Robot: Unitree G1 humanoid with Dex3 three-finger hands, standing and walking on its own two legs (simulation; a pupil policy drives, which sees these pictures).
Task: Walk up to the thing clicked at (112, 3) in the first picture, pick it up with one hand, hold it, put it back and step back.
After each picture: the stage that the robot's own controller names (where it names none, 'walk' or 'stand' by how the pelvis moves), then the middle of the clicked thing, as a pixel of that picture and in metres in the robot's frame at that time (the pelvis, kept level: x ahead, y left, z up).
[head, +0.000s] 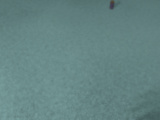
stand; (111, 4) +2.26 -0.46 -0.72
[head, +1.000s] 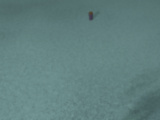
walk; (90, 16) +2.15 +0.02 -0.70
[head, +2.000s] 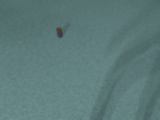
walk; (59, 32) +1.49 +0.34 -0.72
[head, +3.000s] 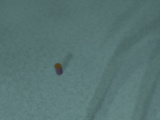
walk; (58, 69) +0.93 +0.30 -0.71
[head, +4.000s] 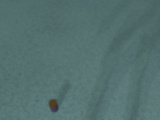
walk; (53, 105) +0.55 +0.25 -0.69
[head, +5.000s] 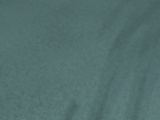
stand; out of the picture +0.36 +0.22 -0.69
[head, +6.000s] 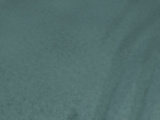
stand; out of the picture +0.34 +0.20 -0.72
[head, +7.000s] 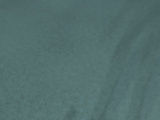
stand; out of the picture +0.35 +0.22 -0.73
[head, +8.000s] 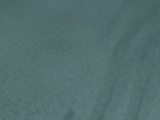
stand; out of the picture +0.33 +0.24 -0.73
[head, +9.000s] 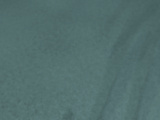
stand; out of the picture +0.32 +0.24 -0.73
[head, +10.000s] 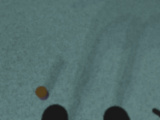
go down; (42, 93) +0.37 +0.23 -0.50
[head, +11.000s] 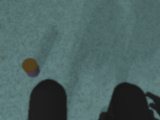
go down; (31, 68) +0.41 +0.26 -0.32
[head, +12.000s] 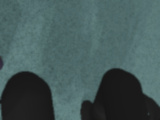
close in; out of the picture +0.39 +0.29 -0.25
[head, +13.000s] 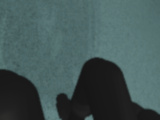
close; out of the picture +0.38 +0.30 -0.22
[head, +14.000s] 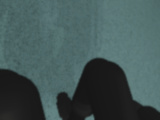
lift; out of the picture +0.37 +0.30 -0.22
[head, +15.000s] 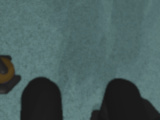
lift; (3, 74) +0.32 +0.28 -0.08
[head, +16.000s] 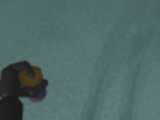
hold; (34, 84) +0.33 +0.18 +0.04
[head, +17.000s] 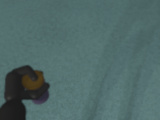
hold; (36, 88) +0.33 +0.18 +0.01
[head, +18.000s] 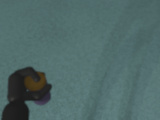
hold; (38, 89) +0.33 +0.17 +0.00
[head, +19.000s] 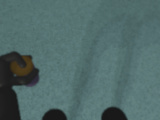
crouch; (26, 72) +0.38 +0.20 -0.07
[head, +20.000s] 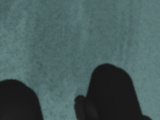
lower; out of the picture +0.41 +0.29 -0.18
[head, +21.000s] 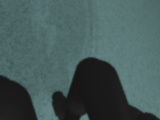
lower; out of the picture +0.39 +0.31 -0.22
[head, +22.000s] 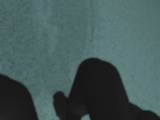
lower; out of the picture +0.39 +0.31 -0.22
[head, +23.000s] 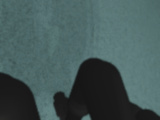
lower; out of the picture +0.39 +0.31 -0.22
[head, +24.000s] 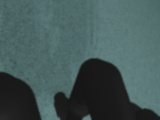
lower; out of the picture +0.39 +0.31 -0.22
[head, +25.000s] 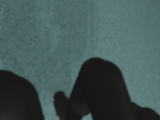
withdraw; out of the picture +0.38 +0.30 -0.22
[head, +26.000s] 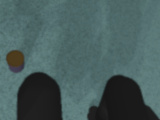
stand; (16, 62) +0.40 +0.26 -0.28
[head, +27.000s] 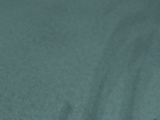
stand; out of the picture +0.34 +0.21 -0.65
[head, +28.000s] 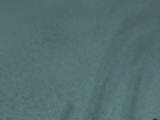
stand; out of the picture +0.35 +0.22 -0.67
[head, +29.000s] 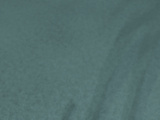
stand; out of the picture +0.35 +0.21 -0.68
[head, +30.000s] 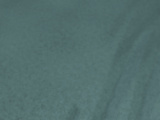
walk; out of the picture +0.36 +0.21 -0.72
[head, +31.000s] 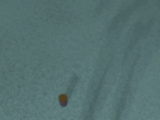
walk; (63, 100) +0.51 +0.15 -0.70
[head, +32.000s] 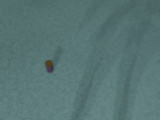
walk; (49, 66) +0.82 +0.28 -0.69
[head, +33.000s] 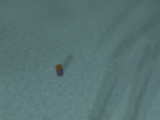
stand; (59, 70) +0.93 +0.24 -0.71
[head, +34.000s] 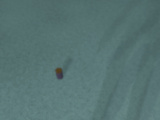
stand; (59, 73) +0.93 +0.25 -0.73
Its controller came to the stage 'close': yes
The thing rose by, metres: 0.70
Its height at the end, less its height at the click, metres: +0.00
